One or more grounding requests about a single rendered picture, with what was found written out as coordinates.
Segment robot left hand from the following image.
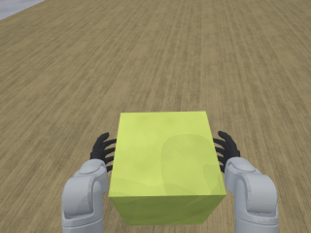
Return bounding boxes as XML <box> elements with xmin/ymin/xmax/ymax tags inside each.
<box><xmin>89</xmin><ymin>132</ymin><xmax>117</xmax><ymax>173</ymax></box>

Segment right robot forearm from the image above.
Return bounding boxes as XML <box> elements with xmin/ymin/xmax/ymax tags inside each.
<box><xmin>225</xmin><ymin>156</ymin><xmax>279</xmax><ymax>233</ymax></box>

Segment left robot forearm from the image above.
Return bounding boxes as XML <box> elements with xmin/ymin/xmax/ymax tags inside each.
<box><xmin>61</xmin><ymin>158</ymin><xmax>109</xmax><ymax>233</ymax></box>

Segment robot right hand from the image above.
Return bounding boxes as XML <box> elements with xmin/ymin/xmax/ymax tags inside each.
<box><xmin>212</xmin><ymin>131</ymin><xmax>241</xmax><ymax>173</ymax></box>

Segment carton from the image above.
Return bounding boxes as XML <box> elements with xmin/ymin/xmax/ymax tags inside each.
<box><xmin>108</xmin><ymin>111</ymin><xmax>226</xmax><ymax>226</ymax></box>

